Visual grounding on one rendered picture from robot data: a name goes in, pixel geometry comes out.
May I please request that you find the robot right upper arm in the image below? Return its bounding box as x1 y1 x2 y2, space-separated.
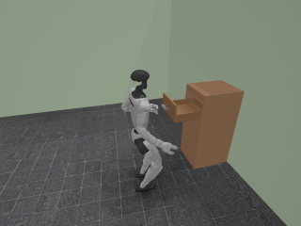
136 99 151 135

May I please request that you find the robot left upper arm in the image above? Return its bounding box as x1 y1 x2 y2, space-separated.
121 88 135 112

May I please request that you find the robot left hand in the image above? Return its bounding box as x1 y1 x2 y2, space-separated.
150 104 159 115

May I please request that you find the cabinet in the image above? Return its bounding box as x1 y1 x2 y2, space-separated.
181 80 245 170

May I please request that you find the robot right hand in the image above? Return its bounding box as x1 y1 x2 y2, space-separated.
161 142 179 154

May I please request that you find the drawer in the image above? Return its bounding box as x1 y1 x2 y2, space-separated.
163 93 203 123

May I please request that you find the right robot forearm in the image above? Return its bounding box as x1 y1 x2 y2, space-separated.
139 128 164 148

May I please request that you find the robot torso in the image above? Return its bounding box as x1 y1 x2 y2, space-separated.
129 93 150 146

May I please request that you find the right robot shin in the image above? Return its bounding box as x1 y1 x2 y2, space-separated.
140 165 163 188

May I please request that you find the handle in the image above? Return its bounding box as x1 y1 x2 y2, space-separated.
161 104 170 111

